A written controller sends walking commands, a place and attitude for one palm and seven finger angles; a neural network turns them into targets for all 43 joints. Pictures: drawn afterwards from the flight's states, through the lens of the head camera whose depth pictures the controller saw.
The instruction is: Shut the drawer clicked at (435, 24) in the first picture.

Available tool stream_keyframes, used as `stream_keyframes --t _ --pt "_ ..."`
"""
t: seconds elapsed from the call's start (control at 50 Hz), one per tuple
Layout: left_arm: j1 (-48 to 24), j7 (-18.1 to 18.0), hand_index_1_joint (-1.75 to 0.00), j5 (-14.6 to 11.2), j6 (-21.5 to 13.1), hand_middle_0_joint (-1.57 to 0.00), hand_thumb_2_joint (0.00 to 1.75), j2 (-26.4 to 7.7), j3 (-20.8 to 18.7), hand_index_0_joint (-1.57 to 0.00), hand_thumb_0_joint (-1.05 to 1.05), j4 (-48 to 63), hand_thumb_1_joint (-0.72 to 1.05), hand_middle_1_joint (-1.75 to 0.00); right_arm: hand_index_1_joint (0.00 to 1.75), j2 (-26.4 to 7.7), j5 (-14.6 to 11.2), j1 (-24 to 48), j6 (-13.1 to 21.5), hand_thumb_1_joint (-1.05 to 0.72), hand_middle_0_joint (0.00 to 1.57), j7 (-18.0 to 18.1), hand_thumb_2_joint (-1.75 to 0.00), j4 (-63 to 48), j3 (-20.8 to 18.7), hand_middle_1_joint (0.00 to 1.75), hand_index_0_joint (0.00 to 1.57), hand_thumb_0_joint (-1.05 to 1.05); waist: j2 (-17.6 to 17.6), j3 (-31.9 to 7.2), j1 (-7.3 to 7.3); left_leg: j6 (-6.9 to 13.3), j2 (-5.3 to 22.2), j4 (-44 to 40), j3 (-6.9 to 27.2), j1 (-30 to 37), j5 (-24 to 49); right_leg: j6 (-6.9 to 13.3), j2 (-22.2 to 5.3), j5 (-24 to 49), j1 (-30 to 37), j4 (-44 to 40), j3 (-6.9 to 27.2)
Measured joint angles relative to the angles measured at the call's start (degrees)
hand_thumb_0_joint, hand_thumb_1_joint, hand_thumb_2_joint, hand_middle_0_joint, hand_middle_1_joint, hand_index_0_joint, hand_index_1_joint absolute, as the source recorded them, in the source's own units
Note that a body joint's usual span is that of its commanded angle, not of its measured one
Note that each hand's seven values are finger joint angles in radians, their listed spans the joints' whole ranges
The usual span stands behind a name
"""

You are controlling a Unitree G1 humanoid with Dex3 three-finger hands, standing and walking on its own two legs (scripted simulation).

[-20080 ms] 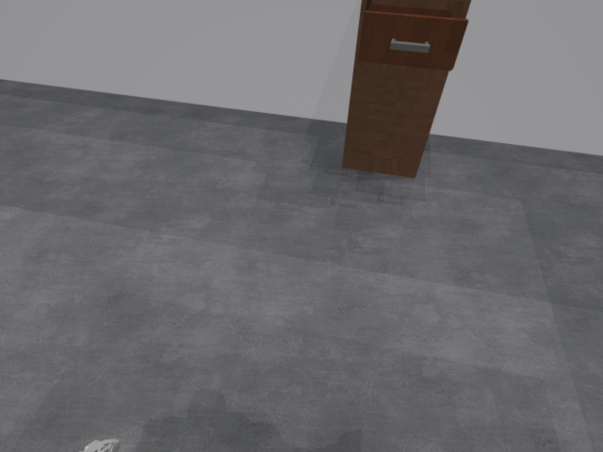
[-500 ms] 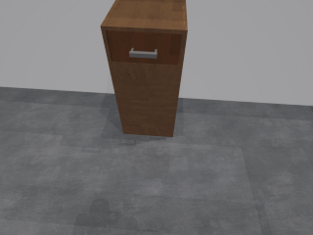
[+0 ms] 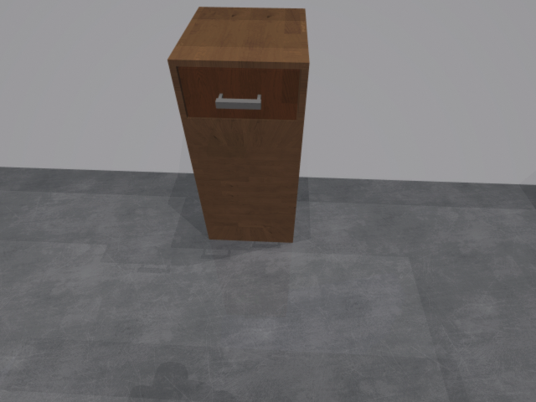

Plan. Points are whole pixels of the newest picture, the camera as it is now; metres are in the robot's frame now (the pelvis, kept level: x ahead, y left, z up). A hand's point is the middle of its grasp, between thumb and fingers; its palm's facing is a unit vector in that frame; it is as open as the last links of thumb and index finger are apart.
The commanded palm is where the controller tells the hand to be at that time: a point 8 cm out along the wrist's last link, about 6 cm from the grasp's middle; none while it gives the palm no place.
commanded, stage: let the arm hang, fingers relaxed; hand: left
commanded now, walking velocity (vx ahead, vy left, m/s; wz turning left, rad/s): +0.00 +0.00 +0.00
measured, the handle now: (239, 100) +0.90 +0.13 -0.02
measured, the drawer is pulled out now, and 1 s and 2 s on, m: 0.00 0.00 0.00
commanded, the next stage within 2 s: look to check the result in 0.02 s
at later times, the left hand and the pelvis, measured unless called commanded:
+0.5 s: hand out of the picture -0.02 +0.14 -0.17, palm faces +0.07 -0.98 -0.17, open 7.4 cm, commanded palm none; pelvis +0.01 -0.02 +0.00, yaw +0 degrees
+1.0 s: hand out of the picture +0.01 +0.13 -0.17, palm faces +0.07 -0.98 -0.18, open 7.4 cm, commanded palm none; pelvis +0.02 -0.03 +0.00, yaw +0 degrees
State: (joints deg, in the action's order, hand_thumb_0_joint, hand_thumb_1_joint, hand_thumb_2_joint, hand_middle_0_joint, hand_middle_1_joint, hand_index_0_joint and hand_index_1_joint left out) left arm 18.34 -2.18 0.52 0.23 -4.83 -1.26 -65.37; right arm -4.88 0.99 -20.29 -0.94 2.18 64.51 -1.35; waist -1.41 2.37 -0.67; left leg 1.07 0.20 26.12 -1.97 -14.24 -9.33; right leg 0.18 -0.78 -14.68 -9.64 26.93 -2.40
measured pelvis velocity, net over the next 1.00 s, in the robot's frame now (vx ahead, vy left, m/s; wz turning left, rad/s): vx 0.02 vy -0.03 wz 0.01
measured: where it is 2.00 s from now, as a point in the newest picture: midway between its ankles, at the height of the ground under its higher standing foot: outside the picture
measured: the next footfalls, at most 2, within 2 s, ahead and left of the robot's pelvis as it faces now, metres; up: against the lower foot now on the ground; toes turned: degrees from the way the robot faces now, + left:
none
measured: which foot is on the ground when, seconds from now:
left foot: down 0.00-1.00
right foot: down 0.00-1.00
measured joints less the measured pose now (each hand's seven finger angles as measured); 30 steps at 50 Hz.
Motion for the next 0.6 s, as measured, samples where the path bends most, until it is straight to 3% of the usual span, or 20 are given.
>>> stream_keyframes --t 0.6 --pt "-0.86 -0.08 -0.3 -0.26 -0.43 -0.2 0.9 -0.52 -0.05 -0.19 0.0 -0.59 0.91 -0.3 0.3 -0.52 -0.11 1.87 0.2 -0.91 0.2 0.15 -0.9 0.32 0.15 0.3 0.2 0.0 0.06 1.23 0.16 -1.67 1.33 -0.3 0.88 0.91 -0.48 1.53 1.42 -0.57 1.15 -0.61 -0.75"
